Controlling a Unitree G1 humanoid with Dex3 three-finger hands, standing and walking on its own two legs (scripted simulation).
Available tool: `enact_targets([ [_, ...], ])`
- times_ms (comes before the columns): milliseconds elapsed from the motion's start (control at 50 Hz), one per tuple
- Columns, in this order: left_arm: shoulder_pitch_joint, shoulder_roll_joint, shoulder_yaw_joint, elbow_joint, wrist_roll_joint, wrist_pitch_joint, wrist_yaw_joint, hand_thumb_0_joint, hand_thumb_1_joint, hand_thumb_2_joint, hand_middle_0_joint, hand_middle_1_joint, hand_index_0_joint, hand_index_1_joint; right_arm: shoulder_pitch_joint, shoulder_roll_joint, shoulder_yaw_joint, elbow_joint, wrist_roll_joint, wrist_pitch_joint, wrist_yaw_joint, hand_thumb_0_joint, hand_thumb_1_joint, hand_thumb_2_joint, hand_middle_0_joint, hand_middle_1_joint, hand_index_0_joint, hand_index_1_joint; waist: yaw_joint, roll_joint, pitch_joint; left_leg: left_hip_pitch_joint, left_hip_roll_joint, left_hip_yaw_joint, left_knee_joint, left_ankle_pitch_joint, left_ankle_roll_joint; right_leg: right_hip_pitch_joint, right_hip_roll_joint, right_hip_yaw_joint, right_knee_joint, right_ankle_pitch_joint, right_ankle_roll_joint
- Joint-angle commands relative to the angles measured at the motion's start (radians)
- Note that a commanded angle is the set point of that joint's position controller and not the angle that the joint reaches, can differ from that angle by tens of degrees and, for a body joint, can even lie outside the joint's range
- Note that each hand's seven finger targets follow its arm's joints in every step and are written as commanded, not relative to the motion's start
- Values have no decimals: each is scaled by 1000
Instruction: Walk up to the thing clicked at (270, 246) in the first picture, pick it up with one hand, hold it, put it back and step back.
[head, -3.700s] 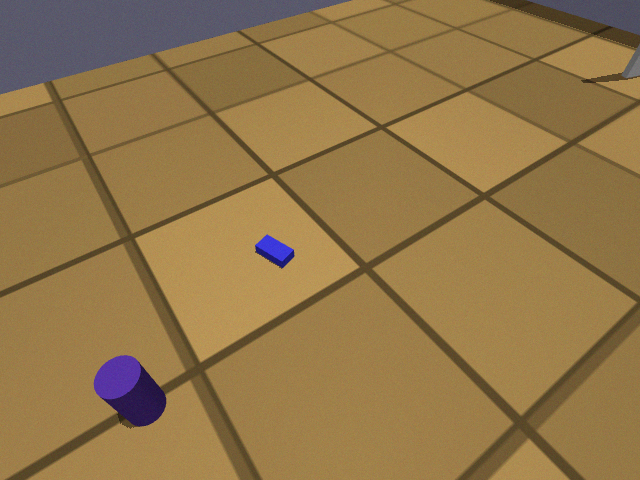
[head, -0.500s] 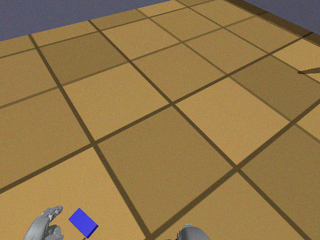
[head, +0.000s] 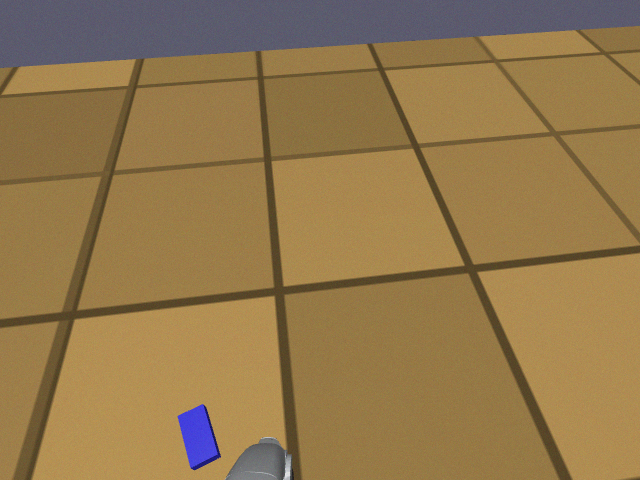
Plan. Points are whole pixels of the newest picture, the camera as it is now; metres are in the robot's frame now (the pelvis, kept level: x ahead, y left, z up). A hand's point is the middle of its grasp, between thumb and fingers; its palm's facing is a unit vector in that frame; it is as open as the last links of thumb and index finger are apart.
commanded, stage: walk up
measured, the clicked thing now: (198, 436) +0.29 +0.38 -0.75
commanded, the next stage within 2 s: none
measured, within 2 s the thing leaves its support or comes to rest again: neither
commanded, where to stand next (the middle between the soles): +0.10 +0.01 m, yaw +43 degrees
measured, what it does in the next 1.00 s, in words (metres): steps on the spot, turning left: left foot, then right foot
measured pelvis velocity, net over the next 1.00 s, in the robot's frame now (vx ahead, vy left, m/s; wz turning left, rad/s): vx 0.01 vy -0.02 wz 0.65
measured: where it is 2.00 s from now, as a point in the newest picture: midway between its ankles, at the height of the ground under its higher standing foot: outside the picture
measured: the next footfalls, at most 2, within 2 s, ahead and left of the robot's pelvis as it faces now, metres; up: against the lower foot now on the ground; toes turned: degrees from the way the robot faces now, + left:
left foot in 0.06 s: +0.16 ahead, +0.10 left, +0.00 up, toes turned +8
right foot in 0.38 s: +0.18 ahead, -0.18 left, +0.00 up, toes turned +13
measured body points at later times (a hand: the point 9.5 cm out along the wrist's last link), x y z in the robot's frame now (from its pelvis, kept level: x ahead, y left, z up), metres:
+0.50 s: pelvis +0.05 -0.07 -0.03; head +0.11 -0.09 +0.41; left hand +0.04 +0.27 -0.10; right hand +0.28 -0.32 -0.15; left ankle +0.05 +0.07 -0.67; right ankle +0.14 -0.19 -0.74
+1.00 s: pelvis +0.01 -0.02 -0.02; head +0.00 +0.01 +0.43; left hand -0.14 +0.28 -0.14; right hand +0.24 -0.26 -0.12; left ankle -0.07 +0.09 -0.74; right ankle +0.14 -0.10 -0.70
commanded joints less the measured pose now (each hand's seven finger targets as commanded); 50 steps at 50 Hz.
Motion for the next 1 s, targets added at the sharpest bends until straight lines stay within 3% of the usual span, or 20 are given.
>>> enact_targets([
  [0,-51,220,38,-107,-19,-7,22,0,900,900,-200,-300,-200,-300,72,-145,-65,-67,-6,-22,-27,0,-900,-900,200,300,200,300,-73,-42,-102,264,-88,80,-112,66,-3,-100,-197,57,172,714,63],
  [40,-90,196,26,-149,-35,2,35,0,900,900,-200,-300,-200,-300,250,-189,-89,-44,-18,-31,-53,0,-900,-900,200,300,200,300,-206,94,-218,595,-89,5,-292,182,96,-288,-108,8,607,570,97],
  [60,-44,126,12,-158,-41,5,36,0,900,900,-200,-300,-200,-300,244,-244,-103,-72,-26,-34,-71,0,-900,-900,200,300,200,300,-202,298,-256,766,109,-299,-298,452,201,-556,20,15,856,-119,136],
  [80,58,116,9,-144,-43,18,45,0,900,900,-200,-300,-200,-300,215,-240,-104,-110,-20,-33,-86,0,-900,-900,200,300,200,300,-143,198,-334,800,311,-589,-228,630,316,-653,19,148,1011,-343,149],
  [100,93,160,8,-142,-46,29,56,0,900,900,-200,-300,-200,-300,165,-244,-104,-141,7,-30,-95,0,-900,-900,200,300,200,300,-122,134,-339,747,386,-654,-296,471,382,-650,-35,275,1065,-268,136],
  [200,33,205,31,-93,-34,34,37,0,900,900,-200,-300,-200,-300,-24,-198,-73,-197,2,-10,-86,0,-900,-900,200,300,200,300,-64,63,-159,176,102,-276,-311,62,187,-360,-87,267,700,-118,62],
  [320,199,176,38,-32,-50,-13,95,0,900,900,-200,-300,-200,-300,-118,-187,-84,-264,-43,25,-36,0,-900,-900,200,300,200,300,-4,184,-216,20,-9,-265,-37,354,164,-99,-17,155,234,160,60],
  [340,252,226,54,-17,-40,-20,106,0,900,900,-200,-300,-200,-300,-139,-147,-73,-286,-41,32,-32,0,-900,-900,200,300,200,300,38,76,-217,-60,-80,-246,62,149,113,-41,-66,206,126,260,44],
  [360,224,336,82,-41,-16,-23,113,0,900,900,-200,-300,-200,-300,-104,-85,-60,-307,-36,37,-26,0,-900,-900,200,300,200,300,37,-196,-196,-191,-210,-196,261,-268,39,-70,-336,512,9,336,-35],
  [380,90,395,91,-96,0,-19,117,0,900,900,-200,-300,-200,-300,-17,-105,-69,-285,-46,55,-31,0,-900,-900,200,300,200,300,-33,-228,-156,-163,-171,-235,448,-500,-14,-258,-576,740,-84,267,-152],
  [400,-52,432,99,-131,-4,-18,126,0,900,900,-200,-300,-200,-300,21,-173,-100,-259,-55,73,-28,0,-900,-900,200,300,200,300,-78,-240,-145,-149,-108,-270,574,-463,-17,-328,-653,840,-125,192,-264],
  [480,-35,314,81,-87,-7,-39,142,0,900,900,-200,-300,-200,-300,26,-184,-122,-204,-52,70,21,0,-900,-900,200,300,200,300,-88,-116,-98,-131,-100,-234,637,-266,-46,-299,-391,383,45,301,-126],
  [600,52,320,98,-82,16,-48,108,0,900,900,-200,-300,-200,-300,-36,-164,-111,-177,-8,60,25,0,-900,-900,200,300,200,300,8,-242,-207,-157,-54,-126,338,-341,-65,10,-348,301,35,-13,-128],
  [740,-47,325,82,-83,17,-17,71,0,900,900,-200,-300,-200,-300,186,-200,-112,15,6,21,5,0,-900,-900,200,300,200,300,-113,-68,-199,402,-131,62,-163,-286,-16,-392,-310,96,325,-277,-33],
  [760,-26,253,56,-83,6,-6,68,0,900,900,-200,-300,-200,-300,232,-256,-125,26,-7,16,-8,0,-900,-900,200,300,200,300,-156,138,-162,504,-68,-140,-276,-393,45,-591,-245,62,558,-318,13],
  [780,-45,157,23,-107,-8,-3,68,0,900,900,-200,-300,-200,-300,197,-340,-125,-7,-24,8,-20,0,-900,-900,200,300,200,300,-145,365,-86,392,150,-614,-418,-625,136,-803,-135,74,786,-324,69],
  [800,-140,269,45,-116,-7,-12,81,0,900,900,-200,-300,-200,-300,133,-437,-135,-34,-8,7,-18,0,-900,-900,200,300,200,300,-170,300,-19,199,286,-866,-555,-796,269,-783,-131,201,750,-278,59],
  [820,-194,309,51,-98,-3,-24,81,0,900,900,-200,-300,-200,-300,46,-418,-123,-27,-2,4,-24,0,-900,-900,200,300,200,300,-135,239,84,63,305,-880,-579,-856,301,-707,-168,247,729,-216,53],
  [880,4,265,52,7,-21,-33,57,0,900,900,-200,-300,-200,-300,-34,-261,-66,-31,-3,-26,-53,0,-900,-900,200,300,200,300,-45,188,50,167,94,-432,-335,-305,185,-630,-158,241,635,-47,48],
  [980,6,231,48,27,-12,-16,47,0,900,900,-200,-300,-200,-300,-3,-245,-58,-22,3,-44,-62,0,-900,-900,200,300,200,300,-57,231,-44,111,108,-415,-278,-89,192,-386,-98,202,478,-77,46],
])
